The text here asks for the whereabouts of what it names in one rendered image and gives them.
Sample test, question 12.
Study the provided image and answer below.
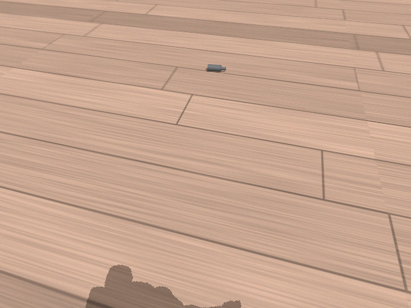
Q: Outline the bottle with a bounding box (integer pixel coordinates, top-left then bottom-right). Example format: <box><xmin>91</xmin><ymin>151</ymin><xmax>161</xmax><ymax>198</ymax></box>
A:
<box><xmin>207</xmin><ymin>64</ymin><xmax>226</xmax><ymax>72</ymax></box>

